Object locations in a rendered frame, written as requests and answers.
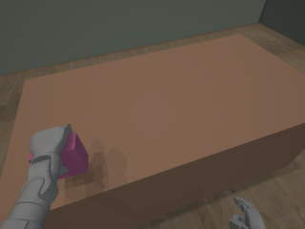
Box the robot right hand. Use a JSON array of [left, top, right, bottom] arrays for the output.
[[229, 197, 266, 229]]

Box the robot left forearm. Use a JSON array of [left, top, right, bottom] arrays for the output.
[[0, 152, 61, 229]]

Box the table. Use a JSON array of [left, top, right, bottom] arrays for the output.
[[0, 34, 305, 229]]

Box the robot left hand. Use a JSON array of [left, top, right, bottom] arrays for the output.
[[29, 124, 73, 175]]

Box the sponge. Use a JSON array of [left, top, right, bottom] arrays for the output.
[[28, 133, 89, 179]]

